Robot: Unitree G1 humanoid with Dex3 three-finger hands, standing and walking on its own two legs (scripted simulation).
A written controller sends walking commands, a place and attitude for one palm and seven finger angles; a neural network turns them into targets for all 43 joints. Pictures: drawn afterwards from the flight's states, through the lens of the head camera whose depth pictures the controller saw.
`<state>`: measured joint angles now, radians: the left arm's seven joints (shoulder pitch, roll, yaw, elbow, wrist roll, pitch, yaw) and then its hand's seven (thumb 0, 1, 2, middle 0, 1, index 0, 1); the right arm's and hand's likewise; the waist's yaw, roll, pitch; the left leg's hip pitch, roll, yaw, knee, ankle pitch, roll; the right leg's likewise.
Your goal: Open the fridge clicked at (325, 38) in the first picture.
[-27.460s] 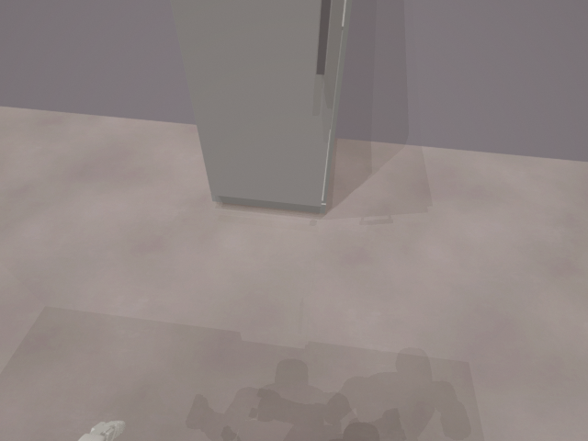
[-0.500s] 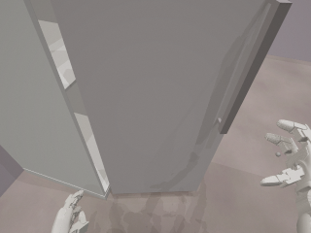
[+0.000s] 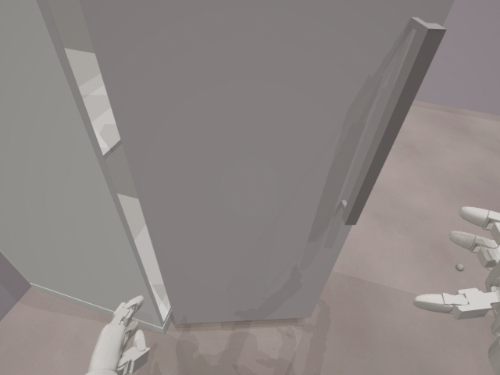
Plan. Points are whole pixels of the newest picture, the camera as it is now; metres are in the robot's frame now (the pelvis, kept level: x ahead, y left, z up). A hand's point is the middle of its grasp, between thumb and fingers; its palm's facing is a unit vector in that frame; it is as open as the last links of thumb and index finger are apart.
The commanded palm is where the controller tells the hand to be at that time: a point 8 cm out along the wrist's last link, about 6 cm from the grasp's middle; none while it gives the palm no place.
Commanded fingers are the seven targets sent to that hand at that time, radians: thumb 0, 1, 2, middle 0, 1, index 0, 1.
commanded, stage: draw the hand back to the body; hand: right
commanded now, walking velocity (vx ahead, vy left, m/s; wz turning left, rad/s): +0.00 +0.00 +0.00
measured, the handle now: (375, 141) +0.47 -0.23 +0.17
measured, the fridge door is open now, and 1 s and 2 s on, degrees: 70 70 70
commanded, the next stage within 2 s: step back with the hand held close in 0.96 s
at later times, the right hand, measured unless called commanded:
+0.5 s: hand (473, 262) +0.22 -0.28 +0.16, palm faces +0.45 +0.82 -0.37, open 9.6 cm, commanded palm +0.17 -0.31 +0.18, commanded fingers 0.00 -0.79 -0.85 0.20 0.36 0.20 0.36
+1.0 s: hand (482, 265) +0.22 -0.28 +0.16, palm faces +0.47 +0.81 -0.36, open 7.4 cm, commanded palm +0.17 -0.31 +0.18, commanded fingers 0.00 -0.90 -0.90 0.20 0.30 0.20 0.30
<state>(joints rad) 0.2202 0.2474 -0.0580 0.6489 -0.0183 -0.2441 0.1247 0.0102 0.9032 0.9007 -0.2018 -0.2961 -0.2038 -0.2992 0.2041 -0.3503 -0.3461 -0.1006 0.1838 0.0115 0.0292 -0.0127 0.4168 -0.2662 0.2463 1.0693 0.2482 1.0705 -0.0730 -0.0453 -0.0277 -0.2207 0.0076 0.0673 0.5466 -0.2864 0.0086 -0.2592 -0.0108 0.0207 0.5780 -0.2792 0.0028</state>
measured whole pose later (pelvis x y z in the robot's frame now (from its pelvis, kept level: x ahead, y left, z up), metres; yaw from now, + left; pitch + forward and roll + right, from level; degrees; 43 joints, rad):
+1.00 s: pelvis +0.02 -0.01 +0.01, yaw +1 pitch -5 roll +0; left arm 0.20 0.22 -0.03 0.65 0.02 -0.12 0.09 0.01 0.90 0.90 -0.20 -0.30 -0.20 -0.30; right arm 0.41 -0.34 -0.34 -0.34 0.07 -0.04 -0.10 0.01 -0.88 -0.90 0.21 0.30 0.21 0.31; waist -0.09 -0.05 0.02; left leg -0.04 0.02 0.04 0.37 -0.23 -0.01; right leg -0.07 0.00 -0.01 0.40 -0.24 -0.01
